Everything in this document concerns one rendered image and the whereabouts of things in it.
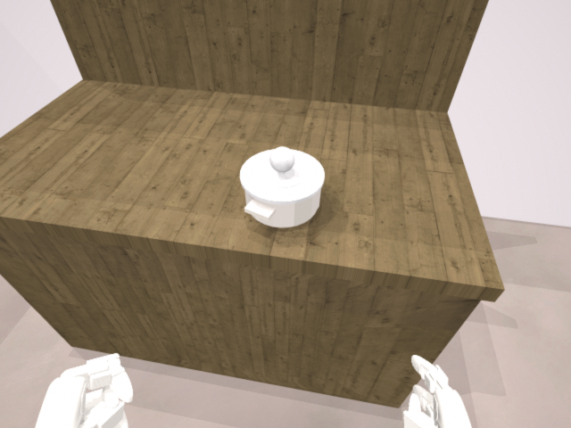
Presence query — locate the knob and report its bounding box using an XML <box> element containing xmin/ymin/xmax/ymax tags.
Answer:
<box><xmin>269</xmin><ymin>146</ymin><xmax>295</xmax><ymax>172</ymax></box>

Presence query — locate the robot right hand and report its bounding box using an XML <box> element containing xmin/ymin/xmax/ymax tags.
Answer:
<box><xmin>403</xmin><ymin>355</ymin><xmax>472</xmax><ymax>428</ymax></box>

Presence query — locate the robot left hand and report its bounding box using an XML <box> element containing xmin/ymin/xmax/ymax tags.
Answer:
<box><xmin>35</xmin><ymin>353</ymin><xmax>133</xmax><ymax>428</ymax></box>

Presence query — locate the lid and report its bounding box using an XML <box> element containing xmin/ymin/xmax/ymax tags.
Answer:
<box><xmin>240</xmin><ymin>149</ymin><xmax>325</xmax><ymax>205</ymax></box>

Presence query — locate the table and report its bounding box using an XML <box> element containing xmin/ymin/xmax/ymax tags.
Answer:
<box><xmin>0</xmin><ymin>0</ymin><xmax>505</xmax><ymax>408</ymax></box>

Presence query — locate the pot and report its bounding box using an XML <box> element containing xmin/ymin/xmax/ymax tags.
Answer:
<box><xmin>244</xmin><ymin>189</ymin><xmax>321</xmax><ymax>228</ymax></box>

